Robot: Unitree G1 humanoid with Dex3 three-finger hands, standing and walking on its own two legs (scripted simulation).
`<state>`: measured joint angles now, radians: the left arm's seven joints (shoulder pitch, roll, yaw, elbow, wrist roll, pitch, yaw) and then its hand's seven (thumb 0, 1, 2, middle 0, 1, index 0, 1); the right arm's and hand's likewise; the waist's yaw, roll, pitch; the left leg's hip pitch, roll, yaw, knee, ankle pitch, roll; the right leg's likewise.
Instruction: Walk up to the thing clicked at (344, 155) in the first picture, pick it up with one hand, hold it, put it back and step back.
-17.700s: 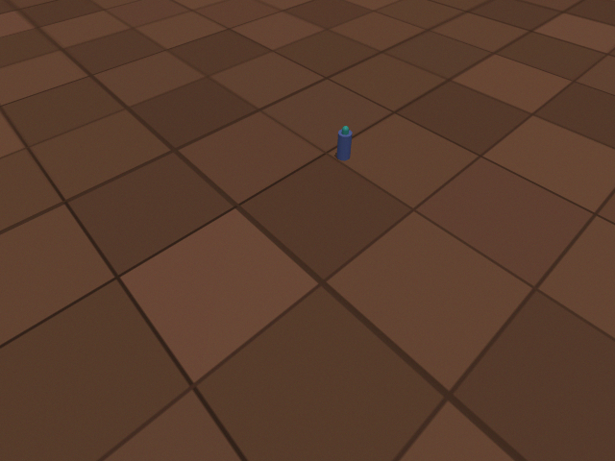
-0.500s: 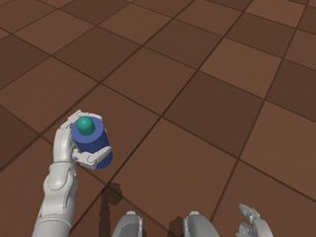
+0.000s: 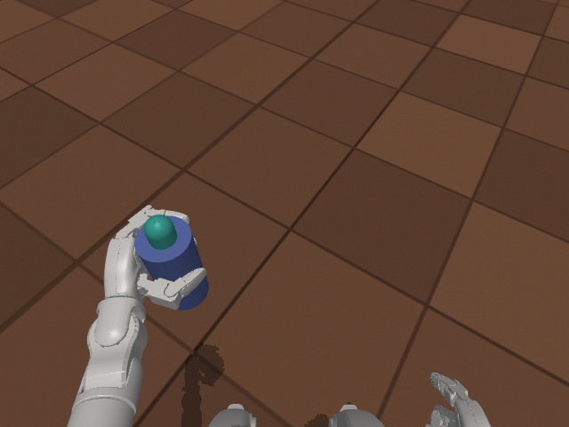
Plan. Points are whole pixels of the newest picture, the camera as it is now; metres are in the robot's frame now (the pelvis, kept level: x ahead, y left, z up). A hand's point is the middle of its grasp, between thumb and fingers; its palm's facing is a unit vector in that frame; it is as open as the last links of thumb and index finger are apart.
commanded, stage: lift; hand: left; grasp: from the side
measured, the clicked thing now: (173, 260) +0.34 +0.17 +0.04
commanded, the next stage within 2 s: hold in 0.02 s
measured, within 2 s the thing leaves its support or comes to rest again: neither
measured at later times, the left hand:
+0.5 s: hand (170, 254) +0.33 +0.17 +0.06, palm faces +0.08 -1.00 -0.01, open 9.8 cm
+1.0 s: hand (174, 254) +0.33 +0.16 +0.07, palm faces +0.08 -1.00 +0.00, open 9.8 cm
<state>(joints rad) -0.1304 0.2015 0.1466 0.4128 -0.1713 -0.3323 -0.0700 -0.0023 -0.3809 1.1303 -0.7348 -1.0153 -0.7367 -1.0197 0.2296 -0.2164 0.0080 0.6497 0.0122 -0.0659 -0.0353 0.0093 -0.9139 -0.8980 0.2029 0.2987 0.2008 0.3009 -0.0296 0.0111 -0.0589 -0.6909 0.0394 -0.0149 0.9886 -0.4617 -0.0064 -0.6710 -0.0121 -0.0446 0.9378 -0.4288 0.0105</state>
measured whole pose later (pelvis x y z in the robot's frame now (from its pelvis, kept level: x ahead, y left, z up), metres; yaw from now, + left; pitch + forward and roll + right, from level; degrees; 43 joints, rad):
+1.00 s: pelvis +0.00 +0.00 +0.02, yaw +0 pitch +5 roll -1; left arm -0.12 0.18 0.13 0.44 -0.17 -0.34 -0.07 0.00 -0.36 1.11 -0.73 -1.01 -0.73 -1.02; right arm 0.23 -0.22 0.00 0.67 0.01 -0.06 -0.03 0.01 -0.92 -0.90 0.20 0.30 0.20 0.30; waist -0.02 0.01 -0.03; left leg -0.54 0.04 -0.01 0.85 -0.40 -0.01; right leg -0.52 -0.01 -0.04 0.81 -0.38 0.01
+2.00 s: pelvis +0.00 +0.00 +0.02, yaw +0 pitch +5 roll -1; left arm -0.16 0.20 0.14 0.47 -0.16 -0.36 -0.06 0.00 -0.36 1.10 -0.73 -1.02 -0.73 -1.02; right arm 0.23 -0.21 0.01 0.68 0.01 -0.06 -0.03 0.01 -0.92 -0.90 0.20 0.30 0.20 0.30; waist -0.02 0.00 -0.02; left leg -0.52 0.03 -0.01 0.83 -0.40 -0.01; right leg -0.51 -0.01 -0.04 0.79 -0.37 0.01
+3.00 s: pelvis -0.01 +0.00 +0.02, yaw +0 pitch +5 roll -1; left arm -0.16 0.18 0.14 0.51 -0.16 -0.37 -0.05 0.00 -0.35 1.10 -0.73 -1.01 -0.73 -1.02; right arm 0.23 -0.22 0.00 0.68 0.01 -0.07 -0.02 0.01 -0.90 -0.90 0.20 0.30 0.20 0.30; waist -0.03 0.01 -0.02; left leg -0.55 0.03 -0.01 0.85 -0.39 -0.01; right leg -0.53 -0.02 -0.04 0.81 -0.36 0.01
